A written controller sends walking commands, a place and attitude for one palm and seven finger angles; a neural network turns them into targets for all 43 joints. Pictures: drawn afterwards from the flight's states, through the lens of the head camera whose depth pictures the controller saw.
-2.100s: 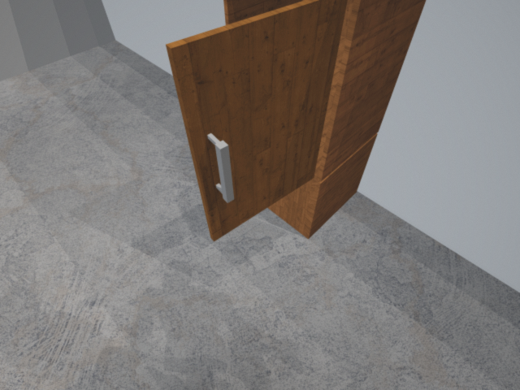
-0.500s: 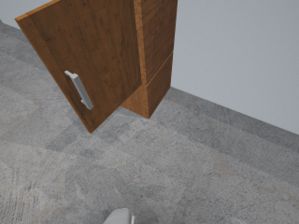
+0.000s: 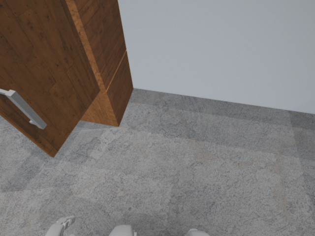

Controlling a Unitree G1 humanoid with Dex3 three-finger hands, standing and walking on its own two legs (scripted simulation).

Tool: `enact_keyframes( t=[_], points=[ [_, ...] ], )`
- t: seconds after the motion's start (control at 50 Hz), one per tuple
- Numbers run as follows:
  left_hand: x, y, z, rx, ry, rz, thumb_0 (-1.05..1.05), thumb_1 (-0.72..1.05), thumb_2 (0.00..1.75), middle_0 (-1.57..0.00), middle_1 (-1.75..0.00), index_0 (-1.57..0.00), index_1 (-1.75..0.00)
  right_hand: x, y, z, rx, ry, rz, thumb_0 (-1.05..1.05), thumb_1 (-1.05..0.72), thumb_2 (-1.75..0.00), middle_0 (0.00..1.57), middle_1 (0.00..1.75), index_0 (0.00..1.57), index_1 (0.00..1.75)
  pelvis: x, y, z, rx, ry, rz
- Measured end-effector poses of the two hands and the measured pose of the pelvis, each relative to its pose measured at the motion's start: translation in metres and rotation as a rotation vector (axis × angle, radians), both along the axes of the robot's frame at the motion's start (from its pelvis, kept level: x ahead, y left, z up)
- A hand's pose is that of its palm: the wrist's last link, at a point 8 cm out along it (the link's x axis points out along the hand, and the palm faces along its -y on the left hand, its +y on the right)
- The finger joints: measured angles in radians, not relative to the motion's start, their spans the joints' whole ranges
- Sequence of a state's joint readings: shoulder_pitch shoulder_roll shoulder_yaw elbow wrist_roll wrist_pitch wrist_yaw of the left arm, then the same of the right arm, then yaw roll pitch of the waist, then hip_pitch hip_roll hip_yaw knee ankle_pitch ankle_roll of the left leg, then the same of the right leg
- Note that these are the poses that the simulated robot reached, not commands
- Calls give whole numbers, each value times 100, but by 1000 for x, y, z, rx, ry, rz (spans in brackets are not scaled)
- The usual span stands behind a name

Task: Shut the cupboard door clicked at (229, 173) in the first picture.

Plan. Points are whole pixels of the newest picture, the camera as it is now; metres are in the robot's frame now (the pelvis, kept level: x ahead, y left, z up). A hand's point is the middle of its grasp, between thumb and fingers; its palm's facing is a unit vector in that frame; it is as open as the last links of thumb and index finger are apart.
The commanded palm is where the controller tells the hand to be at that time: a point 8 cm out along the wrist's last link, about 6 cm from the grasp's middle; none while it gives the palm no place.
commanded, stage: walk to a spot facing it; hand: left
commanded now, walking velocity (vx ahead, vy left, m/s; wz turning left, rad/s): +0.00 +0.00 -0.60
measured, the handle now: (23, 110) +0.44 +0.47 -0.02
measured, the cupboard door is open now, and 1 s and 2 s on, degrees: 83 83 83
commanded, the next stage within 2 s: turn to face it in 1.54 s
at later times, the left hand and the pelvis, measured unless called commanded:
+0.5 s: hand (123, 210) +0.19 +0.13 -0.14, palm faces -0.33 -0.92 -0.23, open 7.4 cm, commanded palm none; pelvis +0.02 -0.04 +0.01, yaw -19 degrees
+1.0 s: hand (171, 155) +0.37 -0.01 -0.13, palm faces -0.59 -0.79 -0.17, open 7.4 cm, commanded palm none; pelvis +0.16 -0.10 +0.03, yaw -35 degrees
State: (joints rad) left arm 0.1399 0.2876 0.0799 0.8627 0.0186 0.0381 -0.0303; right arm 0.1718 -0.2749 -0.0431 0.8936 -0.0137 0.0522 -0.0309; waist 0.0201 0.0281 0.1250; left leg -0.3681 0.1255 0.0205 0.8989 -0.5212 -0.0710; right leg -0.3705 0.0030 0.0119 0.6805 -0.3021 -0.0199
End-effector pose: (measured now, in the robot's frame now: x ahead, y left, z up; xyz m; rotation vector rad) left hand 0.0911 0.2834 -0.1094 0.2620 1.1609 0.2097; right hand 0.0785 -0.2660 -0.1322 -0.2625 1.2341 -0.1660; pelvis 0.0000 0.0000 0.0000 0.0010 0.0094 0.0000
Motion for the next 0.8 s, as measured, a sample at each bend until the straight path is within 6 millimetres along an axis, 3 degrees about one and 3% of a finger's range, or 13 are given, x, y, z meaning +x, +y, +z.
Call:
enact_keyframes(
  t=[0.1,0.22,0.32,0.4,0.48,0.56,0.68,0.74,0.8],
  points=[
    [9,-19,-2,-20,61,-81,0,91,90,-20,-30,-20,-30,-25,-15,16,-33,2,-100,0,-91,-89,20,30,20,30,-4,1,11,16,2,-68],
    [32,-35,-17,-90,76,-163,1,90,90,-20,-30,-20,-30,-59,-9,26,-68,-14,-168,0,-91,-89,20,30,20,30,-3,10,8,-3,17,-144],
    [60,-56,-6,-125,44,-221,1,91,90,-20,-30,-20,-30,-97,0,33,-37,66,-206,0,-91,-89,20,30,20,30,-1,0,20,-18,15,-197],
    [84,-82,4,-127,23,-302,1,91,90,-20,-30,-20,-30,-120,-3,28,6,89,-275,0,-90,-89,21,30,21,30,6,-14,22,-29,23,-259],
    [107,-106,-2,-91,-20,-373,1,90,90,-20,-30,-20,-30,-134,-20,7,36,99,-364,0,-90,-89,21,30,21,30,13,-34,6,-5,22,-321],
    [105,-116,1,-70,32,-390,0,91,90,-20,-30,-20,-30,-115,-35,13,35,69,-416,1,-91,-89,20,30,21,30,28,-41,14,-8,11,-365],
    [107,-118,-5,-80,164,-415,0,90,90,-20,-30,-20,-30,-46,-51,35,10,-86,-440,1,-91,-89,20,30,20,30,64,-47,23,11,10,-452],
    [121,-115,-19,-86,217,-425,1,90,90,-20,-30,-20,-30,-15,-57,35,-29,-165,-443,0,-91,-89,20,30,20,30,90,-46,13,-11,15,-497],
    [149,-123,-26,-81,242,-464,1,90,90,-20,-30,-20,-30,-7,-54,35,-47,-177,-471,0,-91,-89,20,30,21,30,108,-52,10,-10,7,-535]
  ],
)
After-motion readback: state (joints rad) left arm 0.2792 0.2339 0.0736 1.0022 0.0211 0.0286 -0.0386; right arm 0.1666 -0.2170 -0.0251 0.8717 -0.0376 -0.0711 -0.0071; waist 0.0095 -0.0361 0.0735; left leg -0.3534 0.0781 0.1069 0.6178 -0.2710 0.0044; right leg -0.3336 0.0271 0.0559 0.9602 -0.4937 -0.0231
